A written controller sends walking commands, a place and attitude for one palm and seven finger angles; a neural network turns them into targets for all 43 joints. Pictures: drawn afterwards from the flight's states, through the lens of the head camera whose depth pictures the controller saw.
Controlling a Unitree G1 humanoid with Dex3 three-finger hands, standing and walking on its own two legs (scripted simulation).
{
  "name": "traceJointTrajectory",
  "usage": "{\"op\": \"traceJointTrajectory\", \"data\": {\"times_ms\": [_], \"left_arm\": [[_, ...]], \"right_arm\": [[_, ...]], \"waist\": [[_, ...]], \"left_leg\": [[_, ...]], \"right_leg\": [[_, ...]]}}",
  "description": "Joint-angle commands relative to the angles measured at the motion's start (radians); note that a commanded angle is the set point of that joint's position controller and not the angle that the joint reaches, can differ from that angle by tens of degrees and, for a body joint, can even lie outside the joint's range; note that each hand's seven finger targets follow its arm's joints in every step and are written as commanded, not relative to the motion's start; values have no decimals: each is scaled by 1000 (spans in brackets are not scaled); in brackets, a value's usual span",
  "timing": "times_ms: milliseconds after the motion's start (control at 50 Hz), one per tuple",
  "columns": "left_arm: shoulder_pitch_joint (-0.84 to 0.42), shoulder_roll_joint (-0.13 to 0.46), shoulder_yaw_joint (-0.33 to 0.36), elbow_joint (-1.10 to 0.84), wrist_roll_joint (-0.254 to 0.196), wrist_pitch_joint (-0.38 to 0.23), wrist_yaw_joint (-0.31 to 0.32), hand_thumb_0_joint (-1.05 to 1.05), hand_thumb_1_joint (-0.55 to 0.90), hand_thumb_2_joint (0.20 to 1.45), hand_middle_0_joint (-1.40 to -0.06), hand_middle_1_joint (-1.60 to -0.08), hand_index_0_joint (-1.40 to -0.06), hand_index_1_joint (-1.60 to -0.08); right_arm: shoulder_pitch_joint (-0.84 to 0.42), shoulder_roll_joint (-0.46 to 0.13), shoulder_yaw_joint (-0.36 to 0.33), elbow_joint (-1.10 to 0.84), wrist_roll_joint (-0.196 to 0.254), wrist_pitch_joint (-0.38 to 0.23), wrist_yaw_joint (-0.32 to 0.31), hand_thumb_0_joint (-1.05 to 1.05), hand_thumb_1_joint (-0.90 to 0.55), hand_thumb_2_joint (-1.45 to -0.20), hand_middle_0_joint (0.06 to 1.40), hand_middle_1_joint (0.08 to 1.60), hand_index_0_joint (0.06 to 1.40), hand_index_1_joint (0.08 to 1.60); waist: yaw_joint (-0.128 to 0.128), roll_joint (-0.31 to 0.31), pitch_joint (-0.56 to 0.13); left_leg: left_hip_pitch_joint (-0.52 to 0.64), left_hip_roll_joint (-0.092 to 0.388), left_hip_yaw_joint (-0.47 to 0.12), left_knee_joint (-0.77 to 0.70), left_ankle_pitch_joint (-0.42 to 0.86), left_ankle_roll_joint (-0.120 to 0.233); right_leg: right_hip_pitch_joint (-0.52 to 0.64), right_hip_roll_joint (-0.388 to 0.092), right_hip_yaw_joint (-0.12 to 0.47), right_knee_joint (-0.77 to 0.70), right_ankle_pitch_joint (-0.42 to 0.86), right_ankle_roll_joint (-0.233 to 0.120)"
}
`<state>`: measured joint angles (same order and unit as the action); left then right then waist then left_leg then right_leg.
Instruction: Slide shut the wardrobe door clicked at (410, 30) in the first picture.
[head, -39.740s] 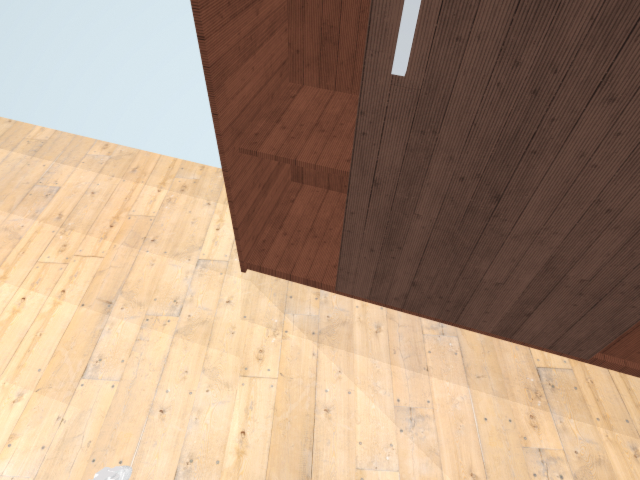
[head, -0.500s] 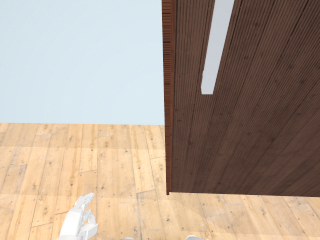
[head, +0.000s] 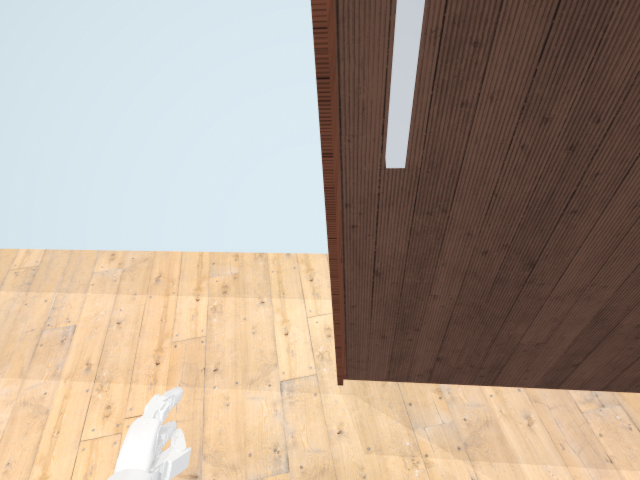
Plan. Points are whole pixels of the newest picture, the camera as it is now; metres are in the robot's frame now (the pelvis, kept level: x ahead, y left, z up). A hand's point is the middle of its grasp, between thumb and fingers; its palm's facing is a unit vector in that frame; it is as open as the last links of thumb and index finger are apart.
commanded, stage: step back with the hand held close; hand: right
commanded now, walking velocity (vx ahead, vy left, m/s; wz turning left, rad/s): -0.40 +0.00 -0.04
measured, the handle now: (402, 60) +0.52 -0.09 +0.28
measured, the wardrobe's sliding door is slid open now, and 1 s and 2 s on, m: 0.01 0.01 0.01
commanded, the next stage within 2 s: stop stepping back and stand still in 0.06 s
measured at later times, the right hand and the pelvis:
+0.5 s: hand out of the picture +0.10 -0.33 +0.17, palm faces +0.45 +0.85 -0.27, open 7.4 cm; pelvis -0.11 -0.06 -0.01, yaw +3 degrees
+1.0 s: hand out of the picture +0.02 -0.38 +0.19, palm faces +0.40 +0.83 -0.38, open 7.4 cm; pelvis -0.19 -0.13 +0.01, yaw +2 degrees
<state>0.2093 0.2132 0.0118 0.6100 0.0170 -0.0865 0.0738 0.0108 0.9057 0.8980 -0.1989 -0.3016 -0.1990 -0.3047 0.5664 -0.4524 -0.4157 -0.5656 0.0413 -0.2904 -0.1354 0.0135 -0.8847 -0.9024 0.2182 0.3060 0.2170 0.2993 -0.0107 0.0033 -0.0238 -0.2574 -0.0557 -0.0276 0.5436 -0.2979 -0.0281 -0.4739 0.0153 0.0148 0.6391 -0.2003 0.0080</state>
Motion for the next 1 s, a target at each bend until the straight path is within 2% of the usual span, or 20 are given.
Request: {"op": "traceJointTrajectory", "data": {"times_ms": [0,40,80,240,280,320,340,360,420,460,480,560,580,600,640,680,760,800,840,980], "left_arm": [[-106,151,41,-149,-5,-69,28,0,900,900,-200,-300,-200,-300],[-123,151,45,-145,32,-93,23,0,900,900,-200,-300,-200,-300],[-88,134,54,-139,24,-99,6,0,900,900,-200,-300,-200,-300],[-46,108,37,-115,25,-82,-3,0,900,900,-200,-300,-200,-300],[-17,110,35,-103,12,-55,1,0,900,900,-200,-300,-200,-300],[-94,102,22,-120,21,-47,0,0,900,900,-200,-300,-200,-300],[-89,97,4,-111,32,-48,-2,0,900,900,-200,-300,-200,-300],[-59,113,43,-101,-19,-55,7,0,900,900,-200,-300,-200,-300],[-97,143,25,-86,-27,-42,29,0,900,900,-200,-300,-200,-300],[-113,155,8,-124,-17,-68,27,0,900,900,-200,-300,-200,-300],[-119,122,-7,-124,-4,-78,21,0,900,900,-200,-300,-200,-300],[-109,112,29,-157,19,-87,-16,0,900,900,-200,-300,-200,-300],[-90,112,29,-156,2,-72,-23,0,900,900,-200,-300,-200,-300],[-58,105,47,-148,-25,-48,-29,0,900,900,-200,-300,-200,-300],[-70,105,21,-156,0,-34,-35,0,900,900,-200,-300,-200,-300],[-39,91,23,-105,9,-43,-14,0,900,900,-200,-300,-200,-300],[-39,122,28,-87,-9,-68,35,0,900,900,-200,-300,-200,-300],[-50,151,30,-123,-7,-83,27,0,900,900,-200,-300,-200,-300],[-48,130,49,-106,-13,-87,-8,0,900,900,-200,-300,-200,-300],[-80,107,30,-146,8,-35,-17,0,900,900,-200,-300,-200,-300]], "right_arm": [[-157,-181,-136,-132,-2,-68,-16,0,-900,-900,200,300,200,300],[-167,-176,-142,-161,-10,-73,-3,0,-900,-900,200,300,200,300],[-126,-138,-115,-179,-8,-64,-3,0,-900,-900,200,300,200,300],[-25,-179,-124,-235,21,26,-24,0,-900,-900,200,300,200,300],[-14,-205,-145,-228,26,43,-20,0,-900,-900,200,300,200,300],[-117,-239,-180,-300,52,60,-22,0,-900,-900,200,300,200,300],[-162,-195,-165,-235,58,69,-20,0,-900,-900,200,300,200,300],[-174,-123,-104,-111,60,99,-5,0,-900,-900,200,300,200,300],[-295,-120,-69,-39,26,120,-4,0,-900,-900,200,300,200,300],[-366,-130,-64,-138,19,92,-12,0,-900,-900,200,300,200,300],[-350,-196,-107,-195,15,81,-12,0,-900,-900,200,300,200,300],[-41,-151,-121,-240,23,79,-11,0,-900,-900,200,300,200,300],[44,-148,-115,-210,2,76,-10,0,-900,-900,200,300,200,300],[65,-131,-110,-206,-2,83,-2,0,-900,-900,200,300,200,300],[-152,-200,-207,-339,22,58,-8,0,-900,-900,200,300,200,300],[-161,-139,-164,-96,5,67,-23,0,-900,-900,200,300,200,300],[-282,-99,-66,-68,-6,65,-40,0,-900,-900,200,300,200,300],[-366,-117,-61,-181,-18,32,-43,0,-900,-900,200,300,200,300],[-260,-202,-149,-163,-17,16,-18,0,-900,-900,200,300,200,300],[0,-141,-137,-182,-14,60,-30,0,-900,-900,200,300,200,300]], "waist": [[4,-228,-45],[-10,-312,-133],[-23,-153,-156],[-21,-270,-209],[-5,-28,-194],[11,120,-120],[16,77,-128],[32,318,-28],[59,-68,120],[33,-492,84],[17,-429,28],[-51,-279,-81],[-63,-96,-71],[-41,290,-27],[39,79,-2],[60,153,14],[57,-84,-18],[51,-467,52],[26,-196,13],[-8,-266,-38]], "left_leg": [[-29,-28,13,104,41,24],[92,-65,-68,453,-182,34],[-16,-50,-36,434,-182,49],[107,-90,133,-125,-212,98],[-41,81,21,-345,-110,162],[-298,347,-120,-384,-74,266],[-247,359,-77,-320,-12,263],[-287,306,-99,-313,-186,235],[-348,189,10,-29,-298,133],[-244,-47,85,349,-345,58],[-152,-51,34,451,-295,78],[437,-87,181,92,-252,109],[460,6,67,-78,-254,163],[88,299,-294,-326,-324,254],[-245,429,-322,-335,-218,277],[-274,332,-205,-360,-553,197],[-220,201,26,12,-370,145],[-411,9,118,550,-298,37],[-326,46,14,690,-180,41],[280,-16,182,8,-213,94]], "right_leg": [[102,-230,273,-418,53,-74],[-44,-353,489,-595,-344,-101],[114,-291,348,-540,-267,-112],[334,-103,103,-566,-212,139],[449,-2,-52,-145,-71,96],[373,-2,35,358,-71,35],[307,-38,62,365,-51,31],[266,-28,113,336,-85,21],[300,-87,126,-27,-201,-17],[194,-252,557,-564,-641,-25],[112,-259,625,-669,-748,83],[-210,-94,122,-542,-391,163],[-274,-14,1,-195,-399,114],[-142,81,-81,448,-290,46],[-92,-62,57,742,-191,22],[-39,-100,-23,483,-198,-11],[309,-53,-123,-128,-195,-33],[288,-369,507,-473,-466,-192],[121,-380,549,-516,-628,-227],[-127,-209,102,-330,-507,-61]]}}
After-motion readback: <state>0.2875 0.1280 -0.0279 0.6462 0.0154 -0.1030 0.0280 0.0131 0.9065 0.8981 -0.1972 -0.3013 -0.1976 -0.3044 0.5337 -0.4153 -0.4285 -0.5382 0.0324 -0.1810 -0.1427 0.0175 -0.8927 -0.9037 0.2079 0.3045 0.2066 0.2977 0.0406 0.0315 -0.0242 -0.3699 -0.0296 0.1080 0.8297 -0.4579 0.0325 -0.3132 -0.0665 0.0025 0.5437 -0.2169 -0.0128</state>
